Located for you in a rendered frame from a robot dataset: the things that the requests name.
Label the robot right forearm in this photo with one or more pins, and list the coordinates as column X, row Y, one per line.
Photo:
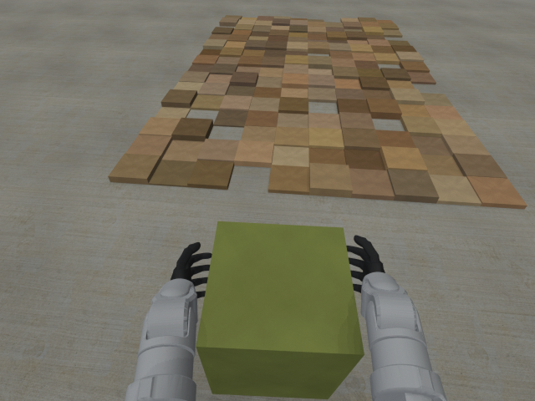
column 401, row 366

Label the robot left hand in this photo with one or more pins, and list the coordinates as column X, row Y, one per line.
column 185, row 271

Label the robot right hand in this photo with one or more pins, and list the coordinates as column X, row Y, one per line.
column 371, row 261

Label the robot left forearm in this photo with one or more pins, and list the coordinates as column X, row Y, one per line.
column 164, row 368

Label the carton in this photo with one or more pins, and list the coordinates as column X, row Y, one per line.
column 279, row 316

